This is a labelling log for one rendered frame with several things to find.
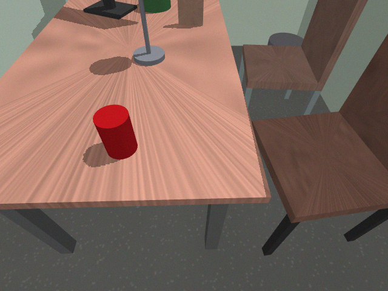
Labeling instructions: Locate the table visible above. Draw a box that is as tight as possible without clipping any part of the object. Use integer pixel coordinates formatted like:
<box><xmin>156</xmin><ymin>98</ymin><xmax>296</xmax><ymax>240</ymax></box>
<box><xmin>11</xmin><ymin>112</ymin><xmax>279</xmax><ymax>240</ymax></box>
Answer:
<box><xmin>0</xmin><ymin>0</ymin><xmax>271</xmax><ymax>254</ymax></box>

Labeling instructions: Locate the chair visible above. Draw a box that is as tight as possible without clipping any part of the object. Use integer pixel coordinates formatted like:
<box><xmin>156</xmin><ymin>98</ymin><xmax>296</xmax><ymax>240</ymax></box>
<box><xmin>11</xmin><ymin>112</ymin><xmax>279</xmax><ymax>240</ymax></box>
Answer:
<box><xmin>238</xmin><ymin>0</ymin><xmax>368</xmax><ymax>116</ymax></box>
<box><xmin>252</xmin><ymin>34</ymin><xmax>388</xmax><ymax>256</ymax></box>

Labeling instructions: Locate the desk lamp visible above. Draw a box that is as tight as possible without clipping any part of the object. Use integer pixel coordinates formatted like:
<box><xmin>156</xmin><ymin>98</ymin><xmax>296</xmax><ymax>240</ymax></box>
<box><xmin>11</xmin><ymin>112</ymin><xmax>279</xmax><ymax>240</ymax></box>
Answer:
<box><xmin>133</xmin><ymin>0</ymin><xmax>165</xmax><ymax>66</ymax></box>

